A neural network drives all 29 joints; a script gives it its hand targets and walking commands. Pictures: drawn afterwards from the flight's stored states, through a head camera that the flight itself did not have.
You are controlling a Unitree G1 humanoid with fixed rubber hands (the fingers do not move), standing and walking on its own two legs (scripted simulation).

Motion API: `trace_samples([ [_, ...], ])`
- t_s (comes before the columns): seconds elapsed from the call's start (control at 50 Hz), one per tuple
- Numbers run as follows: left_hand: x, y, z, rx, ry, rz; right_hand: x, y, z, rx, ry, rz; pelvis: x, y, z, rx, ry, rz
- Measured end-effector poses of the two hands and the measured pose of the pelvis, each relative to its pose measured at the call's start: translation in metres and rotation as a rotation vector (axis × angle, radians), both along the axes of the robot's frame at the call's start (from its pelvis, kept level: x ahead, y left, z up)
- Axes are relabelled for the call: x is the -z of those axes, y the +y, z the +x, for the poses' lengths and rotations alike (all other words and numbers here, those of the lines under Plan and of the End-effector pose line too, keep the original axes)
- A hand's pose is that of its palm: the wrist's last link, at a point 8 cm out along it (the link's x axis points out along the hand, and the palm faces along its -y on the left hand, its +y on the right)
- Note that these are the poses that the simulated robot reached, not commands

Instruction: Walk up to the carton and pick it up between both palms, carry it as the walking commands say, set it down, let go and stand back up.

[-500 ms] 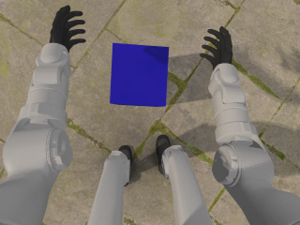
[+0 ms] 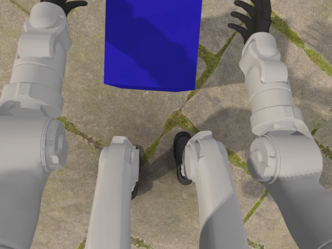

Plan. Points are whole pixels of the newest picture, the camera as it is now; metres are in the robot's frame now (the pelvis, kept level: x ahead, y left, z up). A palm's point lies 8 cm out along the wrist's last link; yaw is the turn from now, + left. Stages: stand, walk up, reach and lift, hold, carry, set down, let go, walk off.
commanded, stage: reach and lift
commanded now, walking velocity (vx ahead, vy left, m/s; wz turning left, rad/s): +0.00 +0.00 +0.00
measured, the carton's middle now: (151, 51) +0.52 +0.01 -0.33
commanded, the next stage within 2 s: none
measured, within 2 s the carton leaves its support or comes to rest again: leaves its support in 1.96 s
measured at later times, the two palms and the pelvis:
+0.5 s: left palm (81, 32) +0.55 +0.18 -0.26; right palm (225, 48) +0.52 -0.18 -0.27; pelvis -0.02 +0.00 -0.09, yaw +0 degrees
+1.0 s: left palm (85, 32) +0.55 +0.17 -0.26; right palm (221, 46) +0.52 -0.17 -0.26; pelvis -0.02 +0.00 -0.10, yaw +1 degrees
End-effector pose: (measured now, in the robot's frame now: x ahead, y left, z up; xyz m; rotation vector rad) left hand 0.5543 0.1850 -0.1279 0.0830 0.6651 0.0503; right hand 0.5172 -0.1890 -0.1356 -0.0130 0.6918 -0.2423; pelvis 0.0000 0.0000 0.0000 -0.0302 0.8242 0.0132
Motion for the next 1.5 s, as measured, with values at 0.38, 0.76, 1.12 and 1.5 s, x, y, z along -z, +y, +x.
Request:
trace_samples([
  [0.38,0.105,-0.002,-0.007,-0.011,0.031,-0.011,0.103,0.009,-0.001,-0.019,0.044,0.002,0.077,0.0,-0.014,-0.01,-0.104,-0.007],
  [0.76,0.136,-0.003,-0.006,-0.012,0.027,-0.011,0.131,0.012,0.006,-0.009,0.029,0.009,0.105,0.001,-0.016,-0.019,-0.174,-0.008],
  [1.12,0.133,-0.022,-0.006,0.023,0.035,-0.023,0.129,0.034,0.004,-0.046,0.038,0.028,0.098,0.001,-0.018,-0.027,-0.163,-0.01],
  [1.5,0.13,-0.031,-0.002,0.008,0.046,-0.007,0.129,0.053,0.006,-0.054,0.049,0.032,0.097,0.0,-0.019,-0.047,-0.162,-0.013],
])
